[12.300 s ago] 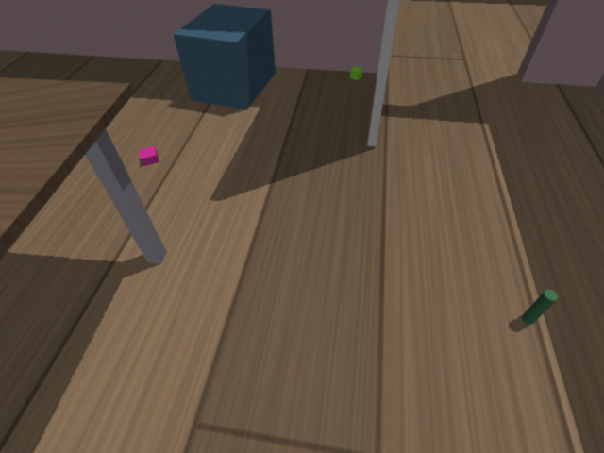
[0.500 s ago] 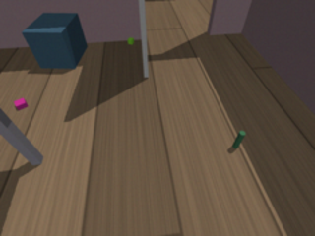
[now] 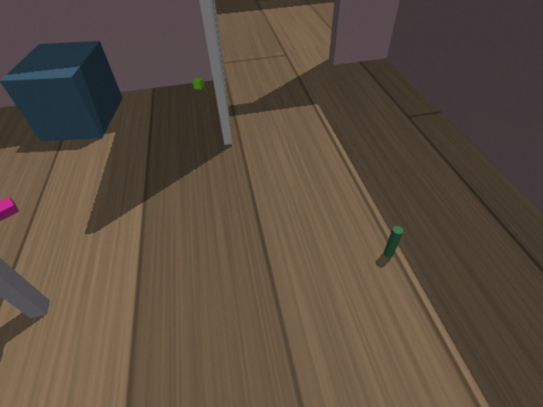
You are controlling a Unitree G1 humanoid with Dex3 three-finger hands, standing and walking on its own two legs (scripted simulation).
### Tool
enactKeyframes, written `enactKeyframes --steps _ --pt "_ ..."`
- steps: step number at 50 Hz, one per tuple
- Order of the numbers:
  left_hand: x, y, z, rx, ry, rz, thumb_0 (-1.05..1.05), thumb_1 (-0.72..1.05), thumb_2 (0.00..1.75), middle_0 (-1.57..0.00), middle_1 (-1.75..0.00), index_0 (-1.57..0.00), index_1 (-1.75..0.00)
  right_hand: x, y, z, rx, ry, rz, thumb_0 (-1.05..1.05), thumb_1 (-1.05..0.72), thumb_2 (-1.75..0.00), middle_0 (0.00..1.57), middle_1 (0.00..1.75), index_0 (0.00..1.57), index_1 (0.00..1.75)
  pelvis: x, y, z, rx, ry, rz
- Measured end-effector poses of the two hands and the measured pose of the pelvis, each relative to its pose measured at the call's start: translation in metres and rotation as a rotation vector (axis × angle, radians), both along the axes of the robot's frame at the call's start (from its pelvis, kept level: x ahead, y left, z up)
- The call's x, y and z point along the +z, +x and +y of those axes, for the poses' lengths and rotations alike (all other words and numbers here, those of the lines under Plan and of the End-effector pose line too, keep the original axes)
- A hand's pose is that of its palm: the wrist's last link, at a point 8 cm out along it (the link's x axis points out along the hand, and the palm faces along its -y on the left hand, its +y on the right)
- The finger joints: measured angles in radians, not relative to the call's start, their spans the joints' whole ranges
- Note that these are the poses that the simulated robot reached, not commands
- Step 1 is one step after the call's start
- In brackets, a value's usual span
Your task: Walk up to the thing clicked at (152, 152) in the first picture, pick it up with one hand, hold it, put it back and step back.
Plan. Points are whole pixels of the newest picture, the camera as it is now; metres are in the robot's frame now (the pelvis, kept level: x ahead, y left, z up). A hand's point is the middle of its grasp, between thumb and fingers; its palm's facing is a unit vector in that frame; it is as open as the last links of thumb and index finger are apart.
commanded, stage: walk up
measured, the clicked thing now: (5, 208) +1.21 +1.39 -0.75
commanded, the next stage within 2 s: none
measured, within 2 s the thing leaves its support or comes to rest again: neither
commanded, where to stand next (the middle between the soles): +0.98 +0.04 m, yaw +1 degrees
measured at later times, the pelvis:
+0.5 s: pelvis +0.20 +0.02 -0.02, yaw +3 degrees
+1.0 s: pelvis +0.44 +0.00 -0.01, yaw +1 degrees
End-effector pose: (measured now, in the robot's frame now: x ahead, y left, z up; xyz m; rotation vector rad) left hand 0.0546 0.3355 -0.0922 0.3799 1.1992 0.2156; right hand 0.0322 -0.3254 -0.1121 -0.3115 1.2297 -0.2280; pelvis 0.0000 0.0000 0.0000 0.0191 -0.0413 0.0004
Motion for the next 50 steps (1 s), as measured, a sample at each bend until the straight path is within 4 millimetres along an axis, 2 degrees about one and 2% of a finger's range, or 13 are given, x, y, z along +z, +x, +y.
enactKeyframes --steps 3,6,12,18,22,26,32,37,42,46,50 --pt "-0.001 0.018 -0.007 0.004 0.046 -0.055 0.0 0.9 0.9 -0.21 -0.3 -0.21 -0.3 -0.016 0.013 -0.026 0.0 -0.02 0.029 0.0 -0.9 -0.9 0.21 0.3 0.2 0.3 -0.015 0.019 -0.016 0.007 -0.019 -0.015" --pt "0.002 0.022 -0.018 0.039 0.053 -0.077 0.0 0.91 0.9 -0.21 -0.3 -0.21 -0.3 -0.019 0.04 -0.033 0.011 -0.013 0.037 0.01 -0.91 -0.9 0.2 0.3 0.2 0.3 -0.013 0.036 -0.022 0.014 -0.033 -0.02" --pt "0.006 0.035 -0.035 0.079 0.014 -0.034 0.0 0.9 0.9 -0.21 -0.3 -0.21 -0.3 -0.003 0.106 -0.023 0.071 0.028 -0.035 0.01 -0.91 -0.9 0.2 0.3 0.2 0.3 0.001 0.076 -0.024 0.029 -0.048 -0.014" --pt "-0.007 0.077 -0.031 0.093 -0.025 -0.031 0.0 0.9 0.9 -0.21 -0.3 -0.21 -0.3 0.008 0.166 -0.007 0.129 0.026 -0.026 0.0 -0.91 -0.9 0.2 0.3 0.2 0.3 0.001 0.126 -0.016 0.049 -0.056 -0.003" --pt "-0.025 0.117 -0.015 0.097 -0.05 -0.038 0.0 0.9 0.9 -0.21 -0.3 -0.21 -0.3 0.008 0.218 0.009 0.16 -0.004 -0.028 0.0 -0.91 -0.9 0.2 0.3 0.2 0.3 -0.009 0.168 0.0 0.065 -0.068 0.0" --pt "-0.043 0.163 0.003 0.081 -0.061 -0.004 0.0 0.9 0.9 -0.21 -0.3 -0.21 -0.3 0.009 0.271 0.028 0.161 -0.038 -0.11 0.0 -0.9 -0.9 0.21 0.3 0.2 0.3 -0.02 0.206 0.02 0.052 -0.035 -0.003" --pt "-0.029 0.248 0.011 0.012 -0.076 -0.039 0.01 0.91 0.9 -0.21 -0.3 -0.21 -0.3 0.027 0.307 0.043 0.108 -0.033 -0.15 0.0 -0.9 -0.9 0.21 0.3 0.2 0.3 -0.004 0.26 0.029 0.031 -0.023 0.001" --pt "-0.015 0.314 0.011 -0.039 -0.068 -0.057 0.0 0.91 0.9 -0.21 -0.3 -0.21 -0.3 0.026 0.329 0.038 0.089 -0.025 -0.113 0.0 -0.9 -0.9 0.21 0.3 0.2 0.3 0.001 0.306 0.028 0.013 -0.013 0.005" --pt "-0.007 0.381 0.003 -0.066 -0.035 -0.072 0.0 0.91 0.9 -0.21 -0.3 -0.21 -0.3 0.007 0.359 0.02 0.054 -0.006 -0.065 0.0 -0.9 -0.9 0.21 0.3 0.2 0.3 -0.007 0.36 0.017 0.005 0.002 0.008" --pt "-0.008 0.431 -0.007 -0.055 0.01 -0.131 0.0 0.9 0.9 -0.21 -0.3 -0.21 -0.3 -0.019 0.397 0.004 0.048 0.004 -0.024 0.0 -0.9 -0.9 0.21 0.3 0.2 0.3 -0.022 0.404 0.002 0.013 -0.02 0.0" --pt "0.002 0.455 -0.018 -0.024 0.004 -0.163 0.0 0.9 0.9 -0.21 -0.3 -0.21 -0.3 -0.02 0.448 0.008 0.076 0.027 -0.02 0.01 -0.91 -0.9 0.2 0.3 0.2 0.3 -0.014 0.436 0.0 0.015 -0.019 -0.003"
